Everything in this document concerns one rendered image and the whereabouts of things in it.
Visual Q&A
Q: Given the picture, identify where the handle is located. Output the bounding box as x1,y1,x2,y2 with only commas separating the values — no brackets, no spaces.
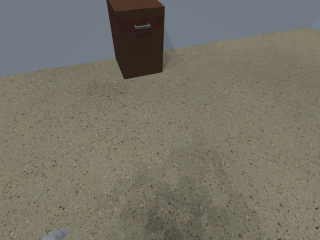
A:
134,23,151,30

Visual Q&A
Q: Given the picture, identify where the robot left hand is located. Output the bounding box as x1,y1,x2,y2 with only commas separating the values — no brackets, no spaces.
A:
42,228,69,240

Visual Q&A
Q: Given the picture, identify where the cabinet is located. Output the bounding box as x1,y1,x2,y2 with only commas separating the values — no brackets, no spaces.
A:
106,0,165,80

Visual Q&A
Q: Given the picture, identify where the drawer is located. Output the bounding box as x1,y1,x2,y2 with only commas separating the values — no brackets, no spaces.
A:
118,15,162,35

